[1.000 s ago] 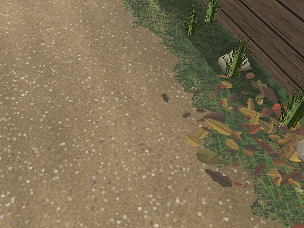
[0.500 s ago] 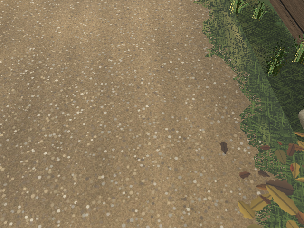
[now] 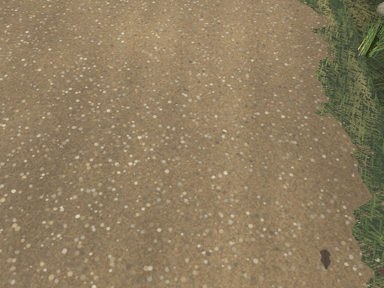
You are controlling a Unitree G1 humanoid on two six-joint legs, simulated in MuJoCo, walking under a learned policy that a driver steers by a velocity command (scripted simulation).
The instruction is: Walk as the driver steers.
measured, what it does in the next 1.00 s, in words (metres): steps on the spot, turning right: right foot, then left foot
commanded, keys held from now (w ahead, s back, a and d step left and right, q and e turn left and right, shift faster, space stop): e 0.70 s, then no key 0.30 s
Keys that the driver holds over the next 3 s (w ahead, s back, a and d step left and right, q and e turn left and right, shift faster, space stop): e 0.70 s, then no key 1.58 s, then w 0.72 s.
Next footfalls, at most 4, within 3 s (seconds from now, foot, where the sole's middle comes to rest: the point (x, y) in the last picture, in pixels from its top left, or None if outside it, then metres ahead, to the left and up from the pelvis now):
0.34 right None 0.13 -0.12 -0.78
0.84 left None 0.17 0.07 -0.78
1.16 right None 0.03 -0.09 -0.78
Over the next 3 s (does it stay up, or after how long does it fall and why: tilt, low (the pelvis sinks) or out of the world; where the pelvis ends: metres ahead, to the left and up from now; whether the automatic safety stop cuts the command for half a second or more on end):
stays up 0.31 -0.09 -0.02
